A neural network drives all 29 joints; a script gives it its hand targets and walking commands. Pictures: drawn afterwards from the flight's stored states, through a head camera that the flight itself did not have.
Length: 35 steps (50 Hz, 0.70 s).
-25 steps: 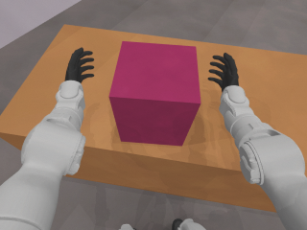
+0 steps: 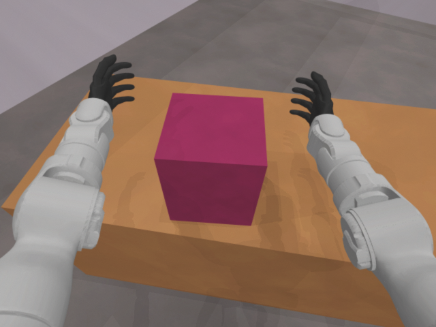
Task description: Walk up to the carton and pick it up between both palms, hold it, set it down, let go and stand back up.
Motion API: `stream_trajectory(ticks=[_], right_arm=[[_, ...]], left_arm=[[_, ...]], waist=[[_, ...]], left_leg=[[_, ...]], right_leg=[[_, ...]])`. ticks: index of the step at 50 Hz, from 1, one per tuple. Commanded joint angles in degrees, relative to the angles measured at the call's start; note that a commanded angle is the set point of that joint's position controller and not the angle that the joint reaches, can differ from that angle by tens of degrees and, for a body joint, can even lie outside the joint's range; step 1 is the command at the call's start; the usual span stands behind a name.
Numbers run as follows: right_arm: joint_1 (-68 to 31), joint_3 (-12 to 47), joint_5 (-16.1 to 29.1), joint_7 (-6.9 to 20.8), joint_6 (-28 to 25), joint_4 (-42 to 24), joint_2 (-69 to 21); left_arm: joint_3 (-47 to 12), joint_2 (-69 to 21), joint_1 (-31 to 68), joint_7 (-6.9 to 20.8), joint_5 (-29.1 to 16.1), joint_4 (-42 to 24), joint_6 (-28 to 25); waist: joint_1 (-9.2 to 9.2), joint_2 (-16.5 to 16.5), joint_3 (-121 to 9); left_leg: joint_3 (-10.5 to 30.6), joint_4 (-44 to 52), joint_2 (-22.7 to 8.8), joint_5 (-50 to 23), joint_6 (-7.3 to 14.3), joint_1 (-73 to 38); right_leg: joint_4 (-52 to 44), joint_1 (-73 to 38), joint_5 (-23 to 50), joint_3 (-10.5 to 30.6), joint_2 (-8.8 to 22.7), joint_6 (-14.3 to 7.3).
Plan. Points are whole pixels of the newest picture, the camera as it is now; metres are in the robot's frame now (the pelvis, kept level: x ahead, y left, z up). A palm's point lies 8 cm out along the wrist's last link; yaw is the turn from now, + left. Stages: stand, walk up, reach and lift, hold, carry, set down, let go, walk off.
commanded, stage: set down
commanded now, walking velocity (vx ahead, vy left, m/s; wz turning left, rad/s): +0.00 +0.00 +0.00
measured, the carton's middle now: (213, 162) +0.48 +0.00 -0.03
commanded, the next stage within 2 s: none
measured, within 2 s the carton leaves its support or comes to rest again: neither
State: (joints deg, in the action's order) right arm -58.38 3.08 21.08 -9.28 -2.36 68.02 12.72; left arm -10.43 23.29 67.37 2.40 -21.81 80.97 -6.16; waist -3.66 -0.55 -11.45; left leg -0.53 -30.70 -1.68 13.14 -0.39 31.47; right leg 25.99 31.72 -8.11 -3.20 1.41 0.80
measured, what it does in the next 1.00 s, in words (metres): stands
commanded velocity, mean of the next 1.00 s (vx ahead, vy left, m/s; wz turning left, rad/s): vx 0.00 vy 0.00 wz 0.00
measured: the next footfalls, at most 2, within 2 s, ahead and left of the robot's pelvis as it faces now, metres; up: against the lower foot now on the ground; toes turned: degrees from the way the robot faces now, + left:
none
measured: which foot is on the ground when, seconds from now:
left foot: down 0.00-1.00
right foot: down 0.00-1.00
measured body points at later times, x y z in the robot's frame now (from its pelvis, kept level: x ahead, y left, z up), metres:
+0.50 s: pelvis +0.02 +0.00 +0.01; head +0.05 +0.02 +0.46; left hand +0.44 +0.20 +0.06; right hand +0.40 -0.18 +0.05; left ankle +0.01 +0.12 -0.73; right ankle +0.04 -0.13 -0.73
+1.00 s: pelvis +0.00 +0.01 +0.00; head +0.02 +0.03 +0.45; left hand +0.35 +0.21 +0.01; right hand +0.33 -0.17 +0.01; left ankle +0.01 +0.12 -0.73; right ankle +0.04 -0.13 -0.73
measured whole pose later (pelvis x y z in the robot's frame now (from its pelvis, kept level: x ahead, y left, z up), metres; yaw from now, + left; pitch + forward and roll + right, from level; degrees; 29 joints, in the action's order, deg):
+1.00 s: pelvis +0.00 +0.01 +0.00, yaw -1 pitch +0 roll -1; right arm -21.3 -1.4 10.7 -9.4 -18.6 54.1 3.7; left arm -2.2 13.7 25.7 1.7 -10.8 57.0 -16.9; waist -0.5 -1.4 1.5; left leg -1.6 -30.6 -1.3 15.7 0.5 15.0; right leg 25.5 15.4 -10.1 -2.1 1.7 1.3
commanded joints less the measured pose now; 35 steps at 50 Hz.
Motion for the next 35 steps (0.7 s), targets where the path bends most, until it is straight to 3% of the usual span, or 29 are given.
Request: stream_trajectory(ticks=[1, 2, 3, 6, 8, 10, 12, 13, 14, 16, 17, 18, 20, 21, 22, 24, 25, 27, 28, 29, 30, 31, 32, 33, 34, 35], right_arm=[[-5.4, 2.6, -0.7, -1.7, -0.6, -1.2, 3.3], [-12.9, 0.7, -0.4, -1.9, -0.4, -4.3, 4.6], [-9.6, 1.7, 0.4, -1.6, -0.6, -5.0, 4.1], [-12.8, -1.9, -2.3, -1.4, -1.6, -4.3, 3.5], [-14.9, -2.1, -3.8, -1.1, -3.2, -8.3, 2.7], [-19.7, -5.6, -5.2, -0.7, -5.1, -12.1, 4.8], [-14.7, -4.3, -5.1, -0.1, -6.5, -13.6, 3.3], [-15.4, -6.5, -6.0, -0.2, -6.8, -12.5, 4.5], [-11.4, -5.2, -6.2, -0.3, -7.7, -13.4, 4.1], [1.9, -0.7, -3.6, -1.0, -9.8, -13.9, 2.9], [-1.5, -0.3, -3.6, -1.9, -10.2, -12.6, 3.2], [6.8, 1.9, -2.7, -2.4, -10.9, -10.2, 1.6], [10.2, 4.4, -1.4, -3.3, -12.4, -12.1, -0.3], [9.9, 4.3, -1.4, -3.6, -12.9, -12.5, -0.7], [11.0, 2.5, -2.5, -4.0, -13.5, -15.4, -0.7], [5.5, -0.9, -3.4, -3.7, -13.9, -22.0, 0.2], [7.2, -0.6, -3.7, -3.4, -13.8, -26.4, -0.3], [3.7, -2.6, -4.1, -2.3, -12.3, -30.8, 0.9], [6.8, -3.3, -4.0, -2.1, -12.1, -34.6, 1.4], [10.8, -3.0, -4.2, -1.4, -11.5, -31.7, 1.3], [18.1, -1.6, -4.9, -1.4, -11.6, -28.0, 0.0], [17.3, -1.0, -5.5, -1.7, -11.5, -27.1, -1.0], [23.7, 1.0, -5.6, -1.8, -11.6, -23.9, -2.7], [21.5, 1.1, -5.4, -2.1, -11.0, -23.0, -2.2], [22.1, 0.6, -6.1, -2.3, -10.4, -19.1, -2.4], [25.1, 1.1, -5.7, -2.2, -11.1, -21.6, -2.2]], left_arm=[[3.1, 0.4, 2.8, 3.2, 5.7, 1.9, 1.8], [4.8, 4.3, 11.5, 3.2, 5.6, -2.0, 1.3], [5.3, 4.1, 9.1, 2.9, 6.3, -3.9, 1.4], [4.5, 2.8, 14.6, 1.7, 5.8, -5.8, -0.6], [4.9, 3.0, 15.0, 1.1, 4.8, -4.9, -3.2], [2.8, 3.5, 21.8, -0.3, 2.3, -9.3, -6.1], [2.4, 2.2, 17.0, -1.2, 0.9, -11.6, -8.2], [2.0, 2.3, 19.2, -1.6, 1.2, -13.2, -8.5], [2.8, 1.9, 13.8, -1.5, 1.9, -13.6, -8.7], [8.0, 1.8, -1.1, 0.2, 6.2, -16.9, -8.4], [10.2, 4.6, 1.2, 1.3, 8.1, -14.4, -7.9], [11.9, 3.4, -7.8, 2.0, 10.6, -14.8, -7.6], [15.5, 3.0, -13.8, 3.3, 13.5, -17.7, -6.7], [16.9, 3.3, -12.8, 3.6, 14.7, -18.8, -6.4], [17.1, 3.8, -12.8, 3.5, 14.7, -23.1, -6.4], [16.1, 4.0, -4.2, 2.4, 13.5, -31.9, -6.5], [15.5, 3.1, -6.4, 1.9, 12.4, -35.3, -6.5], [13.4, 3.3, -3.4, 0.8, 9.2, -36.5, -5.8], [12.4, 1.6, -6.9, 0.3, 8.5, -41.6, -4.9], [10.2, -0.7, -10.8, 0.5, 8.4, -39.6, -4.1], [10.6, -3.1, -18.3, 1.6, 9.8, -37.4, -3.5], [11.2, -2.3, -18.0, 2.6, 10.3, -34.6, -3.3], [11.9, -3.6, -25.4, 3.6, 12.0, -30.7, -3.3], [13.0, -2.3, -24.0, 4.2, 11.9, -28.6, -3.0], [12.7, -2.6, -23.7, 4.2, 12.5, -27.3, -2.7], [13.6, -4.1, -27.3, 3.8, 13.3, -32.2, -2.7]], waist=[[0.2, 0.0, -12.7], [1.25, 1.4, -14.8], [1.77, 2.2, -14.2], [0.99, 3.9, -7.5], [1.74, 2.2, -9.3], [0.12, 6.0, -17.6], [0.36, 4.8, -23.9], [-1.18, 6.7, -27.5], [-0.73, 5.6, -31.1], [1.02, 3.4, -36.4], [1.42, 3.3, -34.7], [2.27, 2.4, -32.3], [4.02, 0.5, -27.3], [4.41, 0.0, -25.1], [3.23, 0.6, -23.3], [3.07, 5.1, -22.2], [3.5, 4.7, -22.3], [2.9, 5.9, -18.2], [2.19, 6.7, -20.6], [0.8, 7.7, -17.7], [0.75, 6.1, -14.0], [0.97, 5.1, -11.9], [1.61, 3.9, -7.9], [2.0, 3.0, -4.4], [1.91, 3.2, -1.8], [2.81, 2.5, -4.1]], left_leg=[[-0.6, 6.1, 2.9, -14.5, -2.0, -14.0], [-1.3, 6.9, 3.1, -13.4, -1.8, -14.4], [-1.6, 6.9, 3.0, -14.6, -2.1, -15.9], [-1.2, 7.9, 2.7, -7.7, -2.5, -14.6], [-1.9, 7.7, 2.7, -5.6, -1.7, -13.1], [-2.2, 6.1, 2.3, -4.9, -3.0, -12.8], [-1.5, 3.6, 1.9, -9.6, -3.2, -15.5], [-1.0, 2.6, 1.8, -11.4, -4.2, -17.9], [-1.5, 0.9, 2.0, -16.1, -4.3, -18.8], [-1.8, -1.4, 2.9, -30.8, -4.5, -22.2], [-2.4, -1.7, 3.5, -30.5, -4.2, -18.1], [-2.2, -0.7, 4.0, -31.8, -3.8, -18.2], [-2.5, 1.0, 4.6, -32.9, -2.5, -17.1], [-2.9, 2.2, 4.4, -31.5, -2.3, -16.8], [-3.3, 3.0, 4.8, -29.7, -2.6, -16.8], [-3.0, 3.2, 4.3, -29.3, -3.8, -19.6], [-3.6, 2.6, 4.1, -29.4, -4.2, -21.3], [-3.3, 2.9, 3.3, -23.9, -4.3, -21.6], [-2.9, 2.4, 2.9, -26.7, -5.2, -25.1], [-2.0, 2.1, 2.0, -28.1, -5.5, -28.7], [-1.6, 1.9, 1.9, -29.2, -5.2, -30.5], [-1.9, 2.3, 2.2, -26.5, -4.7, -28.3], [-2.1, 3.2, 2.6, -25.3, -4.0, -27.3], [-2.1, 4.6, 2.7, -22.6, -3.5, -25.4], [-1.8, 6.2, 2.4, -18.5, -3.3, -24.8], [-1.6, 6.2, 2.2, -20.9, -3.4, -27.0]], right_leg=[[-3.5, -25.9, 11.8, 0.2, -3.5, -0.1], [-4.4, -23.3, 8.9, 0.4, -3.1, 0.6], [-4.6, -23.9, 8.6, 0.0, -3.6, 0.5], [-5.7, -17.7, -1.0, -0.5, -3.4, -0.3], [-5.0, -17.9, -2.2, -0.4, -2.7, -0.2], [-3.1, -15.2, -2.2, -0.9, -2.4, -0.9], [-1.4, -16.5, 2.6, -0.5, -2.3, -1.5], [-1.0, -14.8, 3.6, -0.9, -2.5, -1.7], [-0.3, -17.1, 8.0, -0.6, -2.9, -1.3], [1.1, -27.9, 24.4, 0.7, -3.4, -0.5], [1.4, -30.7, 25.9, 1.4, -3.2, 0.0], [1.5, -35.1, 28.2, 1.8, -3.4, 0.3], [1.1, -38.9, 33.0, 2.2, -3.5, 1.6], [0.2, -39.1, 31.4, 1.9, -3.5, 1.9], [-0.8, -38.0, 29.4, 1.6, -3.6, 2.2], [-1.9, -31.3, 21.7, 0.9, -4.1, 1.1], [-2.7, -30.0, 18.8, 0.2, -4.8, 0.7], [-4.1, -24.5, 10.2, -0.2, -4.6, -0.4], [-4.2, -25.0, 12.1, -0.5, -5.1, -1.0], [-4.6, -22.3, 10.9, -0.9, -5.3, -1.5], [-5.4, -24.4, 11.4, -0.9, -5.3, -1.9], [-6.0, -24.6, 9.7, -0.5, -4.8, -1.7], [-6.5, -27.5, 10.5, 0.3, -4.5, -1.4], [-7.2, -27.6, 8.2, 0.8, -4.1, -1.2], [-7.9, -26.3, 3.5, 0.6, -4.0, -1.3], [-8.1, -27.8, 4.7, 0.5, -4.4, -1.3]])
